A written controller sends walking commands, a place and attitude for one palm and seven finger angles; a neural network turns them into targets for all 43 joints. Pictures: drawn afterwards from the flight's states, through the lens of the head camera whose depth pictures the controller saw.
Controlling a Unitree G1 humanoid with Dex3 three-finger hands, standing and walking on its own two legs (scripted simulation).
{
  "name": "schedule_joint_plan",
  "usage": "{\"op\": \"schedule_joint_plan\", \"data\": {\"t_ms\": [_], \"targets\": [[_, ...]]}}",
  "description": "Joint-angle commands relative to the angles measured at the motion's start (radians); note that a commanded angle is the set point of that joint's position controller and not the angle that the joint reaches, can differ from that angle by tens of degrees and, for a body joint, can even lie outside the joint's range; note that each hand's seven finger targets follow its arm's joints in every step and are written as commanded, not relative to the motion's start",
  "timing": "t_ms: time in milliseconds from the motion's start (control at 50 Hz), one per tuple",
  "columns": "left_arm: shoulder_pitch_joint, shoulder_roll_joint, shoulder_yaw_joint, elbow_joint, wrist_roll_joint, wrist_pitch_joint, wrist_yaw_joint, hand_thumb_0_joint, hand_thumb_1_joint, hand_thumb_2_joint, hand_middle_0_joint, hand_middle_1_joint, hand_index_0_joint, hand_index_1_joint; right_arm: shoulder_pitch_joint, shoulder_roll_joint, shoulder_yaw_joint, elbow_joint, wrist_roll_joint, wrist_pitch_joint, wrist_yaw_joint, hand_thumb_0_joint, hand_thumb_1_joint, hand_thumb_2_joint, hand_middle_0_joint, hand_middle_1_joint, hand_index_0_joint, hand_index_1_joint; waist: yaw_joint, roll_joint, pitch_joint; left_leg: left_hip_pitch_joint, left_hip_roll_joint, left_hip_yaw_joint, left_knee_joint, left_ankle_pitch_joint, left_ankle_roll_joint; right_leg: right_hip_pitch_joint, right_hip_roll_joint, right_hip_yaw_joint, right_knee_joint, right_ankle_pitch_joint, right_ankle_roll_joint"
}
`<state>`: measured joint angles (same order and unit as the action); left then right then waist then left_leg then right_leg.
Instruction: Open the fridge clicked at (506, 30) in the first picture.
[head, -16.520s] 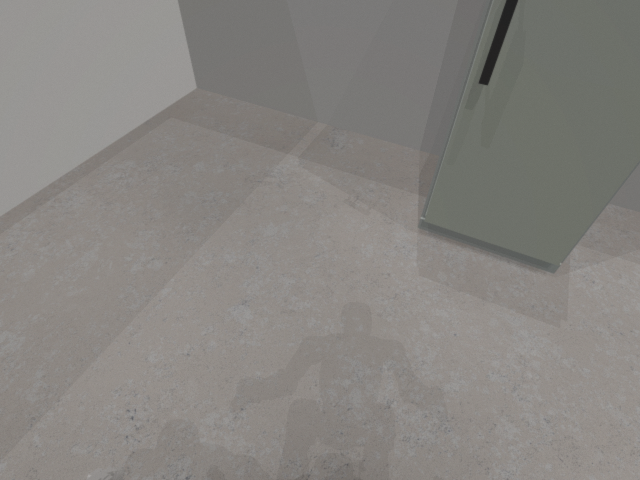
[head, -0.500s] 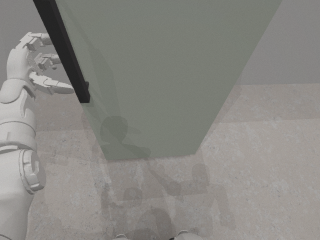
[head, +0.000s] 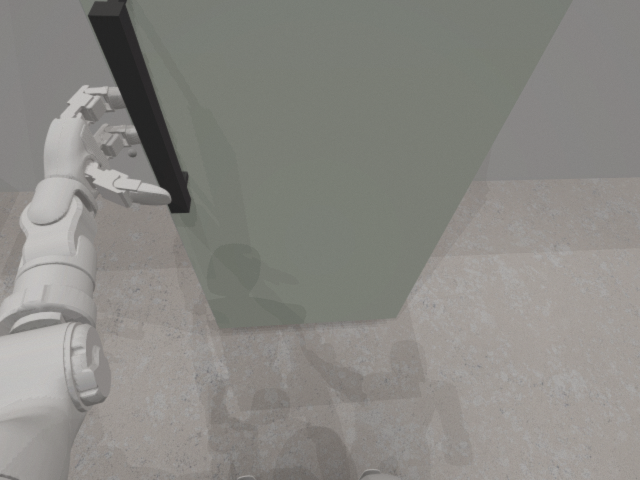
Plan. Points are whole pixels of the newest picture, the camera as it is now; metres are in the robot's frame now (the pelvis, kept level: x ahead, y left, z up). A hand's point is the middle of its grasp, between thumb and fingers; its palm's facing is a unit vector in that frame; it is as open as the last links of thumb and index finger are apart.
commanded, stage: slide the fingers in behind the handle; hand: left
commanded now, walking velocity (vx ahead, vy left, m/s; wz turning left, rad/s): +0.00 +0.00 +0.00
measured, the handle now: (156, 119) +0.53 +0.19 +0.14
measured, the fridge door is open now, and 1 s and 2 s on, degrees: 0 0 0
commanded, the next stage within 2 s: grip the handle and tug to test in 1.32 s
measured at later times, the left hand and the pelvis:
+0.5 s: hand (153, 149) +0.49 +0.19 +0.13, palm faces +0.04 -1.00 +0.01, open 14.0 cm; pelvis +0.00 -0.01 +0.00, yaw +0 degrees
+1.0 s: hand (164, 152) +0.48 +0.17 +0.13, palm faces +0.04 -1.00 +0.00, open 14.0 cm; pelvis +0.00 -0.01 +0.00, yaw +0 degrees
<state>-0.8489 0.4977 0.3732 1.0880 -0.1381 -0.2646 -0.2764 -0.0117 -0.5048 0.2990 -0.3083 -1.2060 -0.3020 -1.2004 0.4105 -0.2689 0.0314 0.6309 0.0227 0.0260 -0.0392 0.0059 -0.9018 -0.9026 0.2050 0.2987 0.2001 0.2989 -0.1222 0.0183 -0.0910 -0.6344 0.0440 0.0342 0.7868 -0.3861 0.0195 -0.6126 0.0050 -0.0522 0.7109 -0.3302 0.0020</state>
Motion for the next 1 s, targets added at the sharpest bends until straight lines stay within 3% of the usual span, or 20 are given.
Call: {"op": "schedule_joint_plan", "data": {"t_ms": [0,80,160,200,280,300,360,420,480,560,620,680,700,740,780,840,880,920,960,980], "targets": [[-0.524,0.242,0.012,-0.194,-0.009,-0.057,0.015,0.000,-0.500,0.300,-0.300,-1.200,-0.300,-1.200,0.100,-0.175,-0.063,-0.060,0.003,-0.030,-0.013,0.000,-0.900,-0.900,0.200,0.300,0.200,0.300,-0.020,0.085,-0.326,0.260,-0.017,-0.072,-0.093,0.326,0.003,0.101,0.031,0.007,-0.058,0.275,-0.021],[-0.507,0.217,0.006,-0.234,-0.008,-0.074,0.023,0.000,-0.500,0.300,-0.300,-1.200,-0.300,-1.200,0.096,-0.167,-0.066,-0.068,0.000,-0.037,-0.008,0.000,-0.900,-0.900,0.200,0.300,0.200,0.300,-0.007,0.105,-0.401,0.310,-0.020,-0.069,-0.077,0.402,0.001,0.124,0.031,0.012,-0.046,0.330,-0.022],[-0.488,0.215,0.003,-0.163,-0.009,-0.060,0.022,0.000,-0.500,0.300,-0.300,-1.200,-0.300,-1.200,0.095,-0.172,-0.061,-0.067,0.002,-0.031,-0.010,0.000,-0.900,-0.900,0.200,0.300,0.200,0.300,-0.014,0.049,-0.328,0.235,-0.024,-0.060,-0.086,0.340,0.007,0.139,0.030,0.011,-0.053,0.313,-0.022],[-0.523,0.219,-0.001,-0.181,-0.005,-0.057,0.027,0.000,-0.500,0.300,-0.300,-1.200,-0.300,-1.200,0.091,-0.171,-0.062,-0.068,0.002,-0.033,-0.010,0.000,-0.900,-0.900,0.200,0.300,0.200,0.300,-0.019,0.055,-0.341,0.237,-0.025,-0.058,-0.087,0.320,0.009,0.136,0.027,0.018,-0.057,0.308,-0.018],[-0.513,0.228,0.017,-0.224,-0.008,-0.078,0.034,0.000,-0.500,0.300,-0.300,-1.200,-0.300,-1.200,0.092,-0.166,-0.063,-0.072,-0.001,-0.035,-0.009,0.000,-0.900,-0.900,0.200,0.300,0.200,0.300,-0.002,0.091,-0.411,0.274,-0.027,-0.056,-0.078,0.381,0.005,0.163,0.028,0.019,-0.044,0.355,-0.020],[-0.503,0.233,0.023,-0.223,-0.008,-0.080,0.035,0.000,-0.500,0.300,-0.300,-1.200,-0.300,-1.200,0.094,-0.167,-0.065,-0.070,-0.001,-0.034,-0.008,0.000,-0.900,-0.900,0.200,0.300,0.200,0.300,0.000,0.067,-0.414,0.268,-0.026,-0.057,-0.075,0.385,0.006,0.175,0.029,0.020,-0.044,0.364,-0.019],[-0.504,0.179,-0.017,-0.218,-0.010,-0.074,0.034,0.000,-0.500,0.300,-0.300,-1.200,-0.300,-1.200,0.092,-0.163,-0.066,-0.070,0.001,-0.033,-0.009,0.000,-0.900,-0.900,0.200,0.300,0.200,0.300,-0.011,0.086,-0.381,0.271,-0.027,-0.053,-0.076,0.376,0.008,0.150,0.030,0.018,-0.049,0.350,-0.020],[-0.504,0.231,0.025,-0.193,-0.010,-0.063,0.042,0.000,-0.500,0.300,-0.300,-1.200,-0.300,-1.200,0.095,-0.169,-0.066,-0.062,0.002,-0.031,-0.012,0.000,-0.900,-0.900,0.200,0.300,0.200,0.300,-0.007,0.034,-0.376,0.231,-0.029,-0.049,-0.086,0.343,0.011,0.187,0.029,0.023,-0.057,0.354,-0.016],[-0.483,0.234,0.029,-0.246,-0.005,-0.075,0.045,0.000,-0.500,0.300,-0.300,-1.200,-0.300,-1.200,0.090,-0.163,-0.065,-0.072,0.000,-0.033,-0.009,0.000,-0.900,-0.900,0.200,0.300,0.200,0.300,0.008,0.086,-0.426,0.259,-0.032,-0.043,-0.081,0.383,0.010,0.207,0.028,0.026,-0.049,0.390,-0.018],[-0.465,0.176,-0.010,-0.223,-0.012,-0.072,0.046,0.000,-0.500,0.300,-0.300,-1.200,-0.300,-1.200,0.090,-0.161,-0.068,-0.069,0.002,-0.030,-0.007,0.000,-0.900,-0.900,0.200,0.300,0.200,0.300,-0.007,0.052,-0.359,0.247,-0.030,-0.045,-0.087,0.365,0.012,0.185,0.031,0.018,-0.058,0.368,-0.020],[-0.477,0.195,0.008,-0.232,-0.017,-0.065,0.050,0.000,-0.500,0.300,-0.300,-1.200,-0.300,-1.200,0.090,-0.164,-0.070,-0.064,0.002,-0.031,-0.008,0.000,-0.900,-0.900,0.200,0.300,0.200,0.300,-0.001,0.049,-0.377,0.248,-0.029,-0.045,-0.091,0.355,0.010,0.193,0.030,0.022,-0.061,0.365,-0.018],[-0.480,0.154,-0.018,-0.252,-0.014,-0.071,0.059,0.000,-0.500,0.300,-0.300,-1.200,-0.300,-1.200,0.083,-0.157,-0.070,-0.066,0.001,-0.035,-0.004,0.000,-0.900,-0.900,0.200,0.300,0.200,0.300,-0.003,0.078,-0.378,0.267,-0.031,-0.042,-0.090,0.362,0.010,0.181,0.029,0.022,-0.063,0.367,-0.018],[-0.462,0.173,-0.002,-0.243,-0.011,-0.071,0.065,0.000,-0.500,0.300,-0.300,-1.200,-0.300,-1.200,0.089,-0.159,-0.070,-0.064,0.000,-0.034,-0.004,0.000,-0.900,-0.900,0.200,0.300,0.200,0.300,0.005,0.057,-0.385,0.261,-0.030,-0.046,-0.091,0.367,0.009,0.190,0.030,0.020,-0.059,0.369,-0.020],[-0.470,0.141,-0.023,-0.256,-0.012,-0.074,0.070,0.000,-0.500,0.300,-0.300,-1.200,-0.300,-1.200,0.081,-0.155,-0.071,-0.066,0.001,-0.036,-0.001,0.000,-0.900,-0.900,0.200,0.300,0.200,0.300,0.002,0.053,-0.382,0.260,-0.032,-0.041,-0.094,0.356,0.009,0.195,0.030,0.021,-0.061,0.366,-0.018],[-0.463,0.172,0.005,-0.238,-0.011,-0.075,0.079,0.000,-0.500,0.300,-0.300,-1.200,-0.300,-1.200,0.081,-0.158,-0.071,-0.062,0.001,-0.036,-0.002,0.000,-0.900,-0.900,0.200,0.300,0.200,0.300,0.004,0.035,-0.373,0.246,-0.033,-0.041,-0.092,0.350,0.011,0.202,0.028,0.023,-0.061,0.369,-0.018],[-0.484,0.134,-0.037,-0.220,0.000,-0.068,0.081,0.000,-0.500,0.300,-0.300,-1.200,-0.300,-1.200,0.069,-0.154,-0.067,-0.067,0.003,-0.037,-0.003,0.000,-0.900,-0.900,0.200,0.300,0.200,0.300,-0.009,0.038,-0.330,0.222,-0.035,-0.038,-0.104,0.289,0.011,0.182,0.026,0.023,-0.070,0.325,-0.017],[-0.503,0.187,0.004,-0.236,0.004,-0.083,0.089,0.000,-0.500,0.300,-0.300,-1.200,-0.300,-1.200,0.072,-0.159,-0.067,-0.063,0.001,-0.040,-0.005,0.000,-0.900,-0.900,0.200,0.300,0.200,0.300,0.003,0.062,-0.362,0.233,-0.037,-0.042,-0.100,0.305,0.009,0.192,0.025,0.027,-0.062,0.330,-0.020],[-0.510,0.139,-0.035,-0.221,0.004,-0.084,0.087,0.000,-0.500,0.300,-0.300,-1.200,-0.300,-1.200,0.067,-0.153,-0.065,-0.063,0.002,-0.043,-0.005,0.000,-0.900,-0.900,0.200,0.300,0.200,0.300,-0.010,0.055,-0.346,0.240,-0.035,-0.042,-0.099,0.293,0.008,0.169,0.026,0.025,-0.066,0.316,-0.019],[-0.511,0.160,-0.016,-0.201,0.001,-0.088,0.091,0.000,-0.500,0.300,-0.300,-1.200,-0.300,-1.200,0.077,-0.159,-0.065,-0.058,0.000,-0.045,-0.008,0.000,-0.900,-0.900,0.200,0.300,0.200,0.300,-0.011,0.029,-0.346,0.232,-0.034,-0.046,-0.099,0.297,0.010,0.178,0.027,0.023,-0.065,0.316,-0.019],[-0.516,0.149,-0.031,-0.204,0.006,-0.089,0.087,0.000,-0.500,0.300,-0.300,-1.200,-0.300,-1.200,0.070,-0.158,-0.065,-0.061,0.003,-0.045,-0.007,0.000,-0.900,-0.900,0.200,0.300,0.200,0.300,-0.009,0.057,-0.350,0.239,-0.034,-0.047,-0.100,0.289,0.007,0.162,0.025,0.024,-0.063,0.305,-0.019]]}}
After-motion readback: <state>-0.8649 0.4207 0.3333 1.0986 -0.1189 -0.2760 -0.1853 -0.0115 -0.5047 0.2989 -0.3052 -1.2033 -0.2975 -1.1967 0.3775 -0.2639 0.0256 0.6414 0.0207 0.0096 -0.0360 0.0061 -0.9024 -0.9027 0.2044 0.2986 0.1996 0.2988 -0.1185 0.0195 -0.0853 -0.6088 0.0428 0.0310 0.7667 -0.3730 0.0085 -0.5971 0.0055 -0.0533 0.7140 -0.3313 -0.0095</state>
